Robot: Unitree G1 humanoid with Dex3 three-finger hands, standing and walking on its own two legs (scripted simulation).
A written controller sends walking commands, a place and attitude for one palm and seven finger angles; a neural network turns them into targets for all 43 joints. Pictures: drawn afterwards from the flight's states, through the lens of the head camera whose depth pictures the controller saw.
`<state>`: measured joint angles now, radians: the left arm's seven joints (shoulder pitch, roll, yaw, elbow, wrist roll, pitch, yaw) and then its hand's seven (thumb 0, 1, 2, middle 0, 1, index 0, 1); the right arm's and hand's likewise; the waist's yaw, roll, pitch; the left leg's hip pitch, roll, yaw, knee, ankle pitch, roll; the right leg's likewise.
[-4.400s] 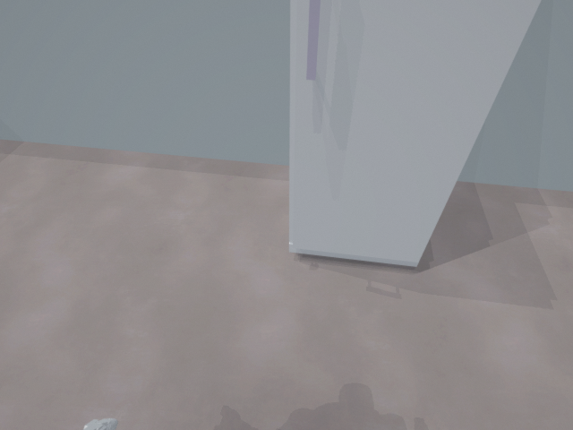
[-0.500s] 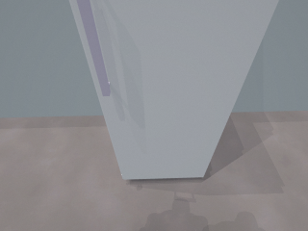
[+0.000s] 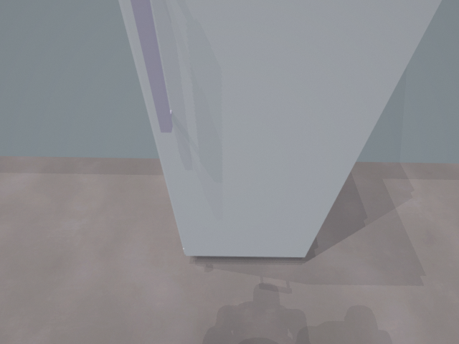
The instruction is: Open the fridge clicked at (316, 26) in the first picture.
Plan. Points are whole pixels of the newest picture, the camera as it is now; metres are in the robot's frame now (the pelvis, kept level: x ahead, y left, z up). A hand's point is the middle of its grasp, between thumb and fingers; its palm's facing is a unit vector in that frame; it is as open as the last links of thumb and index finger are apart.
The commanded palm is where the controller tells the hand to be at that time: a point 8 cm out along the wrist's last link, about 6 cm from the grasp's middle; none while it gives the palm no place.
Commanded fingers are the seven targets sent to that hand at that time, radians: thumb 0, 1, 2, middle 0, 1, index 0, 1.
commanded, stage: look again from close up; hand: left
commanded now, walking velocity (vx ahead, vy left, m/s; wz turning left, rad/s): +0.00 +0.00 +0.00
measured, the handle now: (152, 40) +0.53 +0.17 +0.26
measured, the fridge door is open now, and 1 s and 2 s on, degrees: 0 0 0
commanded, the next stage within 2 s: raise the hand to about handle height in 0.68 s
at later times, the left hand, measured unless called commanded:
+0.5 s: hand out of the picture +0.02 +0.22 -0.17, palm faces -0.01 -0.97 -0.23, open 7.4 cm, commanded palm none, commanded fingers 0.00 0.90 0.90 -0.20 -0.30 -0.20 -0.30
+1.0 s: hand (112, 280) +0.21 +0.21 +0.02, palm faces +0.24 -0.97 -0.09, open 7.7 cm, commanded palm +0.12 +0.26 -0.03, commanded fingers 0.00 0.62 0.78 -0.22 -0.48 -0.22 -0.48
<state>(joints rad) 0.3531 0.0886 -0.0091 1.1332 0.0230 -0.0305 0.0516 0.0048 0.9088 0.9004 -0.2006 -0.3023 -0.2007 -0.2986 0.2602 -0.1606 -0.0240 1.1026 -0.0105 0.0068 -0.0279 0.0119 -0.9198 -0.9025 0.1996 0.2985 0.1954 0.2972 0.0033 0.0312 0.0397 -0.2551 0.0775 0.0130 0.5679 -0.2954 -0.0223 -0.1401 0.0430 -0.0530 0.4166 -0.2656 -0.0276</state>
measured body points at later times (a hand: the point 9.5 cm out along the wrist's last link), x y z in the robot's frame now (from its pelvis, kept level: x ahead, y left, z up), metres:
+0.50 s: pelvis +0.00 +0.03 +0.00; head +0.01 +0.03 +0.45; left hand +0.03 +0.27 -0.15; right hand +0.01 -0.19 -0.16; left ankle +0.00 +0.13 -0.74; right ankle -0.03 -0.10 -0.74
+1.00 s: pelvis -0.01 +0.01 -0.01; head -0.01 +0.00 +0.44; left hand +0.19 +0.26 +0.03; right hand +0.13 -0.23 -0.11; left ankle +0.00 +0.13 -0.74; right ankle -0.03 -0.10 -0.74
